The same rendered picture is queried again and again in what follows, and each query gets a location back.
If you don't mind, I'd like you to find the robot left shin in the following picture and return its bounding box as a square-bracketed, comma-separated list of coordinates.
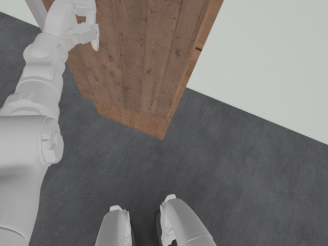
[110, 205, 132, 246]

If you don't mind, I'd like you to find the left robot forearm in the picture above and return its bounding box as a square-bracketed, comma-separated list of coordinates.
[0, 32, 68, 121]

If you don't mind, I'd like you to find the left robot upper arm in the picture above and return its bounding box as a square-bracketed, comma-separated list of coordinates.
[0, 115, 64, 246]

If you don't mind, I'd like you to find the robot left hand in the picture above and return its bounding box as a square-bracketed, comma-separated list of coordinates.
[43, 0, 99, 52]

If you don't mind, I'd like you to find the handle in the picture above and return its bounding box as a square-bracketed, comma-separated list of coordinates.
[25, 0, 48, 33]

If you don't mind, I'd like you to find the cupboard door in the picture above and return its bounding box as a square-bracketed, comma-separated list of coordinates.
[42, 0, 210, 120]

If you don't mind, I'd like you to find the robot right foot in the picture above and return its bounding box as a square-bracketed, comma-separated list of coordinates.
[154, 209, 172, 246]

